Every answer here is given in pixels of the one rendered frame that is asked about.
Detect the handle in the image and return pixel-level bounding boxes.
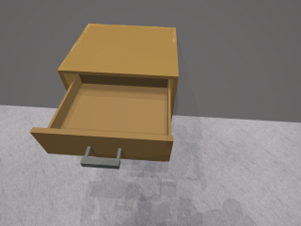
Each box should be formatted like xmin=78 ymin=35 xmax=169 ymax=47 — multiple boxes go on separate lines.
xmin=80 ymin=146 xmax=121 ymax=170

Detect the cabinet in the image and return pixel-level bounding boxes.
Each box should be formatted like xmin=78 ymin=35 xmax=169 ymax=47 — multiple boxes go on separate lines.
xmin=57 ymin=24 xmax=179 ymax=162

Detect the drawer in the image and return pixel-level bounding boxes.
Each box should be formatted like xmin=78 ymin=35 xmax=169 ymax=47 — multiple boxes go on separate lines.
xmin=30 ymin=74 xmax=174 ymax=162

